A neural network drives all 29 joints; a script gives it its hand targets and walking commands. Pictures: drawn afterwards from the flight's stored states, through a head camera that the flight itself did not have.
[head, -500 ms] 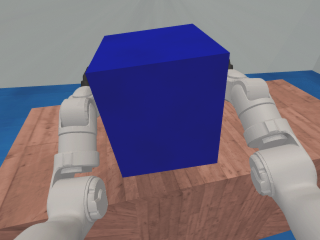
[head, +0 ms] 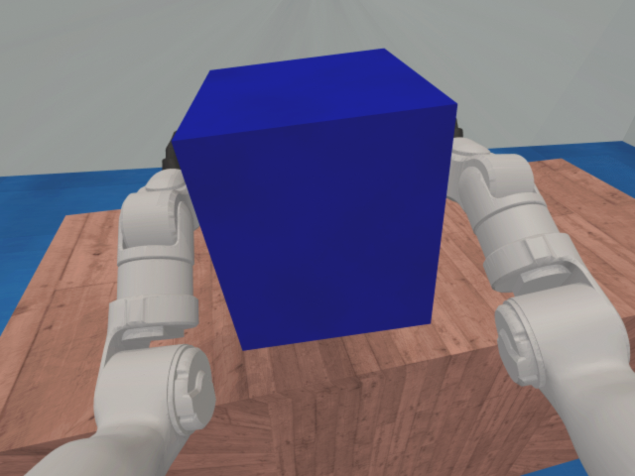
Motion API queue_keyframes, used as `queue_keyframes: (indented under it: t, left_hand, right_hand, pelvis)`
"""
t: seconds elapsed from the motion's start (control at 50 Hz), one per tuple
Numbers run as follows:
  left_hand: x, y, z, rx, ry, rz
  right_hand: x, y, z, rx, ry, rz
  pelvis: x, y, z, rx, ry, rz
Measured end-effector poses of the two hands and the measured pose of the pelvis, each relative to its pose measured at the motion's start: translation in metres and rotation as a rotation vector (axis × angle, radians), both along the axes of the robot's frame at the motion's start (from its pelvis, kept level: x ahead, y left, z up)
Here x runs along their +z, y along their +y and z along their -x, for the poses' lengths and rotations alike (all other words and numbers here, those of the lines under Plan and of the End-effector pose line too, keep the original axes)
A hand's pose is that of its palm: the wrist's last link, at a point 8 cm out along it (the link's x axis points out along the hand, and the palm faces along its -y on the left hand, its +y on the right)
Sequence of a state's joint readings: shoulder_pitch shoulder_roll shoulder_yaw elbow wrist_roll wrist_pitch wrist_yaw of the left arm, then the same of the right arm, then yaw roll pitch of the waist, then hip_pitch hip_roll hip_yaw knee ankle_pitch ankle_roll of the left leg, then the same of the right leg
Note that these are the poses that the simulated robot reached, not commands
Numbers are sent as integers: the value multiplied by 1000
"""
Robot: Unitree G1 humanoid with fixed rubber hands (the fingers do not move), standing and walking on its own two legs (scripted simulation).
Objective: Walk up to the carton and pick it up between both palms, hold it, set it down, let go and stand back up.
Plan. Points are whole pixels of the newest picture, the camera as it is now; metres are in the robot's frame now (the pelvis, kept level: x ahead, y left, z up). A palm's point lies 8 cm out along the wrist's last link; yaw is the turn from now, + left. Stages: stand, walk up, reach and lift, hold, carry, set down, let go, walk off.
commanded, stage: hold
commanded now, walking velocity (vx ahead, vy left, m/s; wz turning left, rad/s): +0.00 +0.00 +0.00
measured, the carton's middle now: (316, 192) +0.37 +0.00 +0.24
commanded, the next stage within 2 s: none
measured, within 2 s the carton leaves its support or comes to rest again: neither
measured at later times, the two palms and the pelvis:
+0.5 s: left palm (175, 181) +0.37 +0.16 +0.27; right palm (442, 148) +0.37 -0.15 +0.30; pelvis +0.00 +0.00 +0.00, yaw +0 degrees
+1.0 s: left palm (182, 188) +0.37 +0.16 +0.26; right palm (444, 161) +0.38 -0.16 +0.28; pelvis +0.00 +0.00 +0.00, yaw +0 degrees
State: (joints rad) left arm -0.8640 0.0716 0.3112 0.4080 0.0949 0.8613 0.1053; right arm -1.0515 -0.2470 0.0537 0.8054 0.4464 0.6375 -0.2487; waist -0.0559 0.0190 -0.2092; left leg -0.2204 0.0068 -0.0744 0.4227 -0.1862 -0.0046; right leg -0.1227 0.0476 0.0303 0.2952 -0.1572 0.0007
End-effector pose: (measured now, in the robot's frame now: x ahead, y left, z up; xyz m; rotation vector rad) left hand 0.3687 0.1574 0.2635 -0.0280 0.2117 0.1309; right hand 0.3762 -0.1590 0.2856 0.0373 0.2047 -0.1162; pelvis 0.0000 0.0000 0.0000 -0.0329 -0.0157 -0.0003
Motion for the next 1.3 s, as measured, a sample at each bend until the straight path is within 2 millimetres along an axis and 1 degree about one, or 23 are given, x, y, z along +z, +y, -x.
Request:
queue_keyframes:
  t: [0.3, 0.4, 0.54, 0.8, 0.9, 1.02, 1.16, 1.3]
  left_hand:
    - [0, 2, -2, -5, 1, -2]
    - [2, 4, -3, -8, -17, 11]
    - [4, 5, -2, -8, -18, 14]
    - [1, -2, -8, -11, 4, 0]
    - [-3, -2, -5, 0, 7, -14]
    - [-5, -1, -1, 3, -1, -10]
    - [0, 1, 2, 2, -9, 8]
    - [4, 3, 0, -2, -5, 9]
  right_hand:
    - [1, 2, -1, -4, 2, 5]
    - [7, 4, 0, -8, -13, 24]
    - [11, 5, 1, -13, -13, 8]
    - [3, -2, -4, -15, 9, 9]
    - [-3, -2, -5, 0, 12, 7]
    - [-7, -1, -1, 5, 6, 14]
    - [-1, 1, 3, -3, -1, 1]
    - [6, 2, 2, -11, 2, -8]
  pelvis:
    - [0, 2, 0, 1, 5, 1]
    - [0, 3, -2, -6, 14, 0]
    - [1, 3, -5, -4, 3, 1]
    - [1, 1, -6, -7, 6, 1]
    - [0, 1, -5, -1, -9, 3]
    - [0, 0, -4, 4, -8, 2]
    - [0, -1, -1, 2, -4, 1]
    - [0, 1, 2, -2, 5, 0]
